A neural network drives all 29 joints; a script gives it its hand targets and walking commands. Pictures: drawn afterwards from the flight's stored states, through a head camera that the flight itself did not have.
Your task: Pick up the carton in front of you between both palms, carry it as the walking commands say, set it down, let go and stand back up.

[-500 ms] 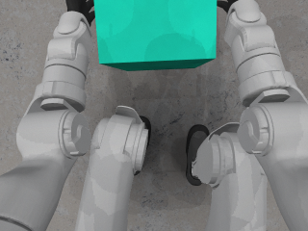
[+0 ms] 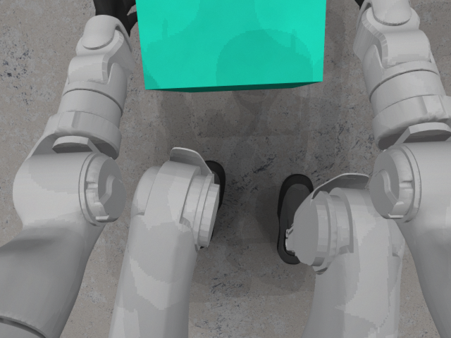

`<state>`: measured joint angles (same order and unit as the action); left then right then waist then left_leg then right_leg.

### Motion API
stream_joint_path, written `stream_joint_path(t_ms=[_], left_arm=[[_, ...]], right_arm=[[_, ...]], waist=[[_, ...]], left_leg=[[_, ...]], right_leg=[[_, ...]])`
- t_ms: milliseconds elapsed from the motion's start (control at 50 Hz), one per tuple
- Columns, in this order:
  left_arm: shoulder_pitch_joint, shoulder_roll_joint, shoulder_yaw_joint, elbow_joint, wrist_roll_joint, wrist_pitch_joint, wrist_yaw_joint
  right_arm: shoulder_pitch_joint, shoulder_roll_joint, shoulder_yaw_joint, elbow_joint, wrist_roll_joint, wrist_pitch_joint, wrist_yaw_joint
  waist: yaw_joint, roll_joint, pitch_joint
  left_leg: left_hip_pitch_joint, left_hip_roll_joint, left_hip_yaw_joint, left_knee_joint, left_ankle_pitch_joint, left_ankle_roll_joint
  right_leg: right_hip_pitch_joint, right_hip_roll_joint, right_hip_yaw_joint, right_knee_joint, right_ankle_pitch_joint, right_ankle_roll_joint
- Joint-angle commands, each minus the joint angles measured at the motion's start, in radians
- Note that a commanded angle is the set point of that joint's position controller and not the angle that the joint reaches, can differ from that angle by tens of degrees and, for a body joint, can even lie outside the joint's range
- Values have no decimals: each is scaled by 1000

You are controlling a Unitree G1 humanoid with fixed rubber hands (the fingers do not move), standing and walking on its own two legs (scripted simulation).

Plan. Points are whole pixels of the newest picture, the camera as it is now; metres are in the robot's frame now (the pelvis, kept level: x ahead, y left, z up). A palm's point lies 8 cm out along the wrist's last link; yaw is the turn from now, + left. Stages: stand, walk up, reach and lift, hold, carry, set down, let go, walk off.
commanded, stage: set down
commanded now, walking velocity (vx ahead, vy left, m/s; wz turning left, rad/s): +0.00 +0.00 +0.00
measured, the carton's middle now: (235, 20) +0.52 +0.07 -0.23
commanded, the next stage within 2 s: let go in 1.20 s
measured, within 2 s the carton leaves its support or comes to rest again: neither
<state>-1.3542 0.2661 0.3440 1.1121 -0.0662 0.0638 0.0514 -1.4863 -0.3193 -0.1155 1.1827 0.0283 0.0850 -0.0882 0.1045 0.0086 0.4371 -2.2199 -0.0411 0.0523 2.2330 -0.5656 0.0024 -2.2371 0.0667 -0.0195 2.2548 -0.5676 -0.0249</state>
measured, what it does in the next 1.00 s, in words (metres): rises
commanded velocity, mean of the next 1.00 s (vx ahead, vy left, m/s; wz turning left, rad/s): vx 0.00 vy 0.00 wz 0.00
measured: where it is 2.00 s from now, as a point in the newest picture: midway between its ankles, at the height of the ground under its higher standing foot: (246, 226)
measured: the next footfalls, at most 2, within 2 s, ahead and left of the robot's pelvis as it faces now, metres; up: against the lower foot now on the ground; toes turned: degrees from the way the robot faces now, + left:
none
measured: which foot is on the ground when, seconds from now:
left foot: down 0.00-1.00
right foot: down 0.00-1.00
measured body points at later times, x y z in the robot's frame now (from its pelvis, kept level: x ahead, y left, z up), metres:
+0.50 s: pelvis +0.01 +0.01 +0.07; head +0.34 +0.02 +0.37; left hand +0.51 +0.25 -0.06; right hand +0.58 -0.13 -0.06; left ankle +0.12 +0.11 -0.32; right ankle +0.12 -0.10 -0.32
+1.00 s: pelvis +0.03 +0.00 +0.20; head +0.34 +0.01 +0.53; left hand +0.51 +0.26 +0.09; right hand +0.58 -0.14 +0.09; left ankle +0.12 +0.11 -0.32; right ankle +0.12 -0.10 -0.32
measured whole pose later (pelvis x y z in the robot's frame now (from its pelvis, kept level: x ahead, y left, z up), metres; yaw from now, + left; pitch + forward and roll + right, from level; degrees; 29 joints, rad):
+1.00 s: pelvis +0.03 +0.00 +0.20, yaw +0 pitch +46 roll +1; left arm -0.99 0.24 0.32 0.76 -0.12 0.16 0.03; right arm -1.16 -0.31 -0.18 0.90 0.02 0.20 -0.04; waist 0.11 -0.04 -0.07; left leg -1.87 -0.06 0.00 1.53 -0.46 0.01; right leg -1.87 0.07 0.01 1.54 -0.47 -0.01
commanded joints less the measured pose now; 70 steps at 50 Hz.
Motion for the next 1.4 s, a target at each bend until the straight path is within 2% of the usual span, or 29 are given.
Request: stream_joint_path(t_ms=[0,80,160,220,320,420,520,680,820,1140,1200,1280,1380], left_arm=[[-222,202,-49,-73,-83,-62,41],[-201,214,-100,-108,-149,-76,39],[-150,217,-129,-167,-183,-62,45],[-104,210,-135,-233,-187,-39,55],[-53,174,-118,-373,-150,18,73],[-2,106,-93,-351,-97,44,63],[35,82,-74,-342,-71,40,51],[80,107,-44,-422,-67,63,29],[128,117,-26,-475,-66,86,3],[234,84,19,-433,-3,47,-51],[255,69,27,-415,19,35,-60],[362,63,16,-423,57,23,-83],[573,80,-35,-517,110,13,-125]], right_arm=[[-269,-152,69,-107,101,-42,-24],[-287,-136,147,-175,196,-52,-6],[-240,-147,154,-214,219,-40,-4],[-197,-159,119,-251,190,-21,-10],[-134,-175,29,-331,117,30,-21],[-58,-143,-41,-268,57,46,2],[-28,-126,-61,-235,36,32,20],[-22,-121,-56,-332,24,57,29],[15,-105,-57,-406,12,93,34],[128,-43,-92,-368,-47,69,57],[157,-27,-108,-343,-66,59,59],[292,9,-133,-363,-110,52,38],[546,87,-128,-515,-143,44,-8]], waist=[[53,-98,-1111],[83,-112,-1222],[80,-111,-1358],[58,-109,-1465],[27,-69,-1541],[15,-42,-1348],[29,-48,-1350],[50,-107,-1516],[50,-123,-1578],[50,-113,-1467],[41,-105,-1426],[26,-94,-1468],[15,-63,-1471]], left_leg=[[438,14,-57,-167,306,-32],[476,25,-54,-168,393,-23],[558,24,-44,-194,414,-26],[634,12,-39,-227,405,-27],[727,-8,-32,-323,364,-27],[658,-9,-47,-417,314,-34],[662,-10,-43,-498,338,-41],[745,-18,-22,-626,387,-49],[819,-24,-7,-740,432,-49],[994,-16,-21,-1054,530,-43],[1025,-11,-26,-1112,526,-45],[1128,-11,-24,-1181,568,-46],[1324,-13,-33,-1273,622,-31]], right_leg=[[534,-17,78,-148,237,32],[563,-26,74,-136,294,29],[627,-23,53,-149,297,30],[670,-15,32,-180,274,27],[675,0,2,-270,220,7],[533,0,4,-368,150,3],[535,3,9,-452,165,10],[737,16,4,-595,234,21],[902,22,9,-718,303,31],[1158,5,53,-1046,433,43],[1180,1,60,-1106,434,44],[1293,0,67,-1185,499,50],[1435,-2,68,-1289,563,55]])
